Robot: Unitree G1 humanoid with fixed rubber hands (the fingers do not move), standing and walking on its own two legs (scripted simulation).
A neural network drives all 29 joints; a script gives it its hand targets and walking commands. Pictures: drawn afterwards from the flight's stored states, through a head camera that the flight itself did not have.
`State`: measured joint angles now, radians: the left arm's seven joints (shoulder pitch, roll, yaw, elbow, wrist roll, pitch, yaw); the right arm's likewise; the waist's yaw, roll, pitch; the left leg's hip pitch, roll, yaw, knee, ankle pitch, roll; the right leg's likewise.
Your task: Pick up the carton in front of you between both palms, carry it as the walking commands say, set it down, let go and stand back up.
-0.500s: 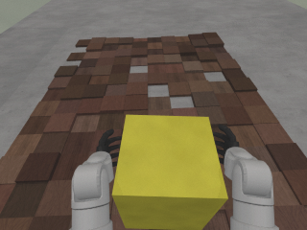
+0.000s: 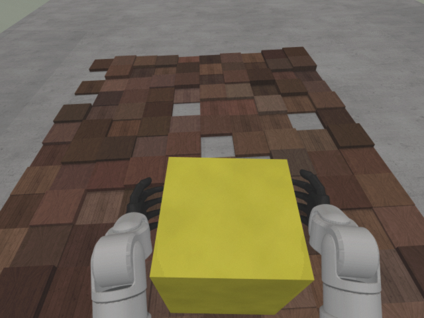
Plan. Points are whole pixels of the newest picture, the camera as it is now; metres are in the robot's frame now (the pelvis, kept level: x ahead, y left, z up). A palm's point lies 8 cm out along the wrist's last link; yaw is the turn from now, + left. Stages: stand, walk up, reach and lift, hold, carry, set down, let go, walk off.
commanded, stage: carry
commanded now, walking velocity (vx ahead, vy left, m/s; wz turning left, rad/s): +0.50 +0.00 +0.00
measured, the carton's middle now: (225, 240) +0.26 +0.00 +0.02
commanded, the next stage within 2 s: none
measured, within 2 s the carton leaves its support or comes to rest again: neither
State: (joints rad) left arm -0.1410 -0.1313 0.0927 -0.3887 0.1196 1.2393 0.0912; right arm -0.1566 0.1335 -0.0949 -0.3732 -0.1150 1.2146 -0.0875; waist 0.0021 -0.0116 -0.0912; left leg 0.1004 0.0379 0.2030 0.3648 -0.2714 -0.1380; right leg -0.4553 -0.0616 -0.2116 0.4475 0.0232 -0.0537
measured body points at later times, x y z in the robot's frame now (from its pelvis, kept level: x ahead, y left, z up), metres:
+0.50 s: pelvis +0.37 +0.04 -0.02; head +0.35 +0.06 +0.43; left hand +0.66 +0.20 +0.07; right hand +0.65 -0.11 +0.08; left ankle +0.46 +0.12 -0.75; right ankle +0.16 -0.08 -0.70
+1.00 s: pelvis +0.71 +0.02 -0.02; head +0.74 +0.01 +0.43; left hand +1.06 +0.18 +0.08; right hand +1.07 -0.12 +0.08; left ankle +0.52 +0.13 -0.65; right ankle +0.82 -0.05 -0.73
